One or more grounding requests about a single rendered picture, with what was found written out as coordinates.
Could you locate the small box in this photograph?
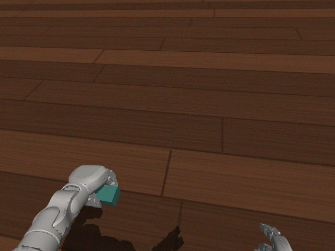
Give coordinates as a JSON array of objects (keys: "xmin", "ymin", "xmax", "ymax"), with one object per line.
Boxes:
[{"xmin": 94, "ymin": 184, "xmax": 120, "ymax": 207}]

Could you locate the left robot arm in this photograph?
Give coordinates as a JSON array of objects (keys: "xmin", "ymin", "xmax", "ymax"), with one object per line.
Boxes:
[{"xmin": 12, "ymin": 182, "xmax": 89, "ymax": 251}]

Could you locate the right robot hand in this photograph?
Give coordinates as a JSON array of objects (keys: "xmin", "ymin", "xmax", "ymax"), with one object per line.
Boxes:
[{"xmin": 254, "ymin": 223, "xmax": 292, "ymax": 251}]

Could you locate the left robot hand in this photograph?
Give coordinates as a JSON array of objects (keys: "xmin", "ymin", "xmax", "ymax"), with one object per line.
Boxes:
[{"xmin": 69, "ymin": 165, "xmax": 118, "ymax": 208}]

